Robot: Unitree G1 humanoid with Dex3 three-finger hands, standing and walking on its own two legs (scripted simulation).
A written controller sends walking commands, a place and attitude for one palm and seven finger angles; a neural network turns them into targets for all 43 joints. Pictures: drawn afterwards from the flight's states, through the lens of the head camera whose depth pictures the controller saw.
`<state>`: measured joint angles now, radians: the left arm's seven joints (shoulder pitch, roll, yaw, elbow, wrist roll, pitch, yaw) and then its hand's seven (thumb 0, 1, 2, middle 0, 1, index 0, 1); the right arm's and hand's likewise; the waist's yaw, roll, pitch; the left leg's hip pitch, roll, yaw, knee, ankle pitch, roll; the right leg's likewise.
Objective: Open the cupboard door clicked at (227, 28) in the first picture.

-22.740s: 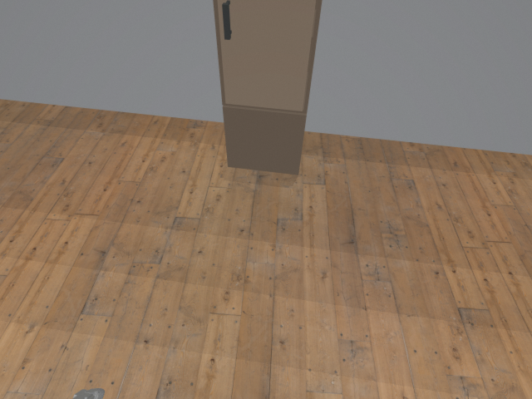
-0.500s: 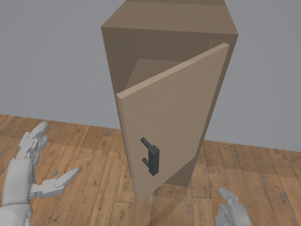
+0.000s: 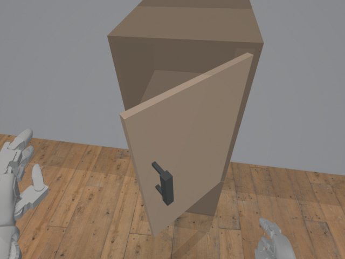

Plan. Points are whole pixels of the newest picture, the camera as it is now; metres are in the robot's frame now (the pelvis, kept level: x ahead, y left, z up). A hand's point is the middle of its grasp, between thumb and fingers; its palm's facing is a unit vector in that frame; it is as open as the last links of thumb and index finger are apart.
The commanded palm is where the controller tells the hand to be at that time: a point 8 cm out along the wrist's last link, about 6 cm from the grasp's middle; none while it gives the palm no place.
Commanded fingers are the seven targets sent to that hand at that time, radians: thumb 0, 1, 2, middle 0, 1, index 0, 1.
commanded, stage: draw the hand back to the body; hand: left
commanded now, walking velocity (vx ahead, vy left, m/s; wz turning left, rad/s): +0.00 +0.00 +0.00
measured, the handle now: (162, 183) +0.29 +0.07 +0.02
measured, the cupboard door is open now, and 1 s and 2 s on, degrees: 49 49 49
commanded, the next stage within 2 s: step back with the hand held close in 0.12 s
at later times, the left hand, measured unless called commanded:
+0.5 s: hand (48, 192) +0.18 +0.25 +0.15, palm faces +0.35 -0.80 -0.49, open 7.4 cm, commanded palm +0.13 +0.29 +0.17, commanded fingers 0.00 0.90 0.90 -0.20 -0.30 -0.20 -0.30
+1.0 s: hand out of the picture +0.08 +0.30 +0.15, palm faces +0.43 -0.74 -0.51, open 7.4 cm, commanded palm +0.02 +0.34 +0.17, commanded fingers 0.00 0.90 0.90 -0.20 -0.30 -0.20 -0.30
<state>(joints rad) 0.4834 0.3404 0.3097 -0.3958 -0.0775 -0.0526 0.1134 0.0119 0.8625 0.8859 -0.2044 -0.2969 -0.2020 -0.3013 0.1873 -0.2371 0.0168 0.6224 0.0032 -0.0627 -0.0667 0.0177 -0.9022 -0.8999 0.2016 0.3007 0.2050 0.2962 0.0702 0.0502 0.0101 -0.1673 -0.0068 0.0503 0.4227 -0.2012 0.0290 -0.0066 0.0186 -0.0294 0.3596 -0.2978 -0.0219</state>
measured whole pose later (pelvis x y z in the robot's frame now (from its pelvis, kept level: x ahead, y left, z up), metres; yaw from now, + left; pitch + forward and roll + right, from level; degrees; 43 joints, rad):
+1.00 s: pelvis -0.10 +0.03 -0.01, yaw +3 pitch -1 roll -3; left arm 0.57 0.43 0.44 -0.54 -0.04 -0.18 0.14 0.01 0.89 0.90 -0.21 -0.30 -0.21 -0.30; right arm 0.21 -0.21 0.00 0.55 0.01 -0.04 -0.07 0.02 -0.90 -0.90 0.20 0.30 0.21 0.30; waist 0.00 0.03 0.06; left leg -0.44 -0.02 0.03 0.51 -0.10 0.07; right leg -0.27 0.05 0.01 0.54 -0.26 -0.01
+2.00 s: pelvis -0.31 +0.11 -0.02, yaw -4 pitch -2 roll -2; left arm 0.44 0.39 0.41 -0.46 -0.03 -0.17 0.18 0.01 0.89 0.90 -0.21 -0.30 -0.21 -0.30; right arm 0.31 -0.24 -0.01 0.67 -0.01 -0.12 -0.10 0.02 -0.90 -0.90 0.20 0.30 0.21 0.30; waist 0.01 -0.02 -0.08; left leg -0.32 0.05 0.01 0.61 -0.37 0.04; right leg -0.29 0.00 -0.10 0.63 -0.41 -0.03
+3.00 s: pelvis -0.32 +0.14 -0.01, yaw -3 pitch +1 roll -1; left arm 0.44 0.41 0.27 -0.22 0.00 -0.15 0.08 0.01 0.89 0.90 -0.20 -0.30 -0.20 -0.30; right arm 0.18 -0.24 0.00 0.71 0.00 -0.12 -0.01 0.01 -0.90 -0.90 0.20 0.30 0.21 0.30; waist 0.03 0.05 0.02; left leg -0.34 0.01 0.04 0.52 -0.20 0.02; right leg -0.19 0.00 -0.09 0.48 -0.31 -0.01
